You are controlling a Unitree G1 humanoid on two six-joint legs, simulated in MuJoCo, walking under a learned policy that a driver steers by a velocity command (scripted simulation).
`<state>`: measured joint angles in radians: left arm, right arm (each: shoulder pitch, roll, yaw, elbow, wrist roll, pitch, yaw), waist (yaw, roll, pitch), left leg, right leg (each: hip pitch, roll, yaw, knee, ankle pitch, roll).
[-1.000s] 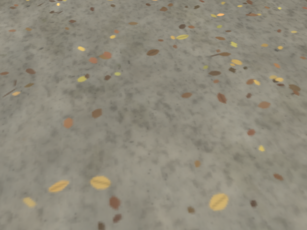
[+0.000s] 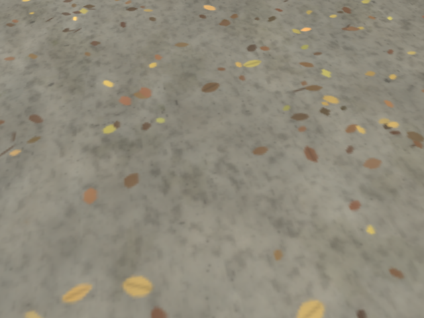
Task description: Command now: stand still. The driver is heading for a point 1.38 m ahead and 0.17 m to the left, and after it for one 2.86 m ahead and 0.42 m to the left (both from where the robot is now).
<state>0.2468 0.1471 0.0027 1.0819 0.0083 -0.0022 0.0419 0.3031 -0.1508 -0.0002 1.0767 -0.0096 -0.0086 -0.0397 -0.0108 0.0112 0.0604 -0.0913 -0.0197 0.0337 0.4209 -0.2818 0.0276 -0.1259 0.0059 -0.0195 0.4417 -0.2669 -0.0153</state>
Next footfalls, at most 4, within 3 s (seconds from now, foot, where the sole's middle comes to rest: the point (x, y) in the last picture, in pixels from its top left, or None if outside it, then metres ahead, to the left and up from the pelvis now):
1.02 right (245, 317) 0.51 -0.06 -0.78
1.50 left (200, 197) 0.98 0.08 -0.78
1.94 right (241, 118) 1.42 -0.11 -0.78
2.36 left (190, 88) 1.65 0.14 -0.78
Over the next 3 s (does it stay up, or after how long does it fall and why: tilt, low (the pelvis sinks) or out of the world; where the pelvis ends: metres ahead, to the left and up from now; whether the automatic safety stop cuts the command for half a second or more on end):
stays up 1.59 0.01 0.00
